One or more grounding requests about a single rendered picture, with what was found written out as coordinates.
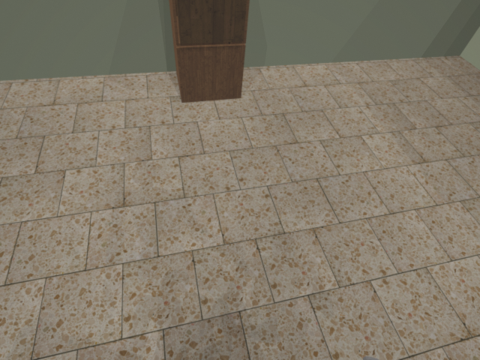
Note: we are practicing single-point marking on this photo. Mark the cupboard door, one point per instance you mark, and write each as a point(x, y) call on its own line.
point(211, 21)

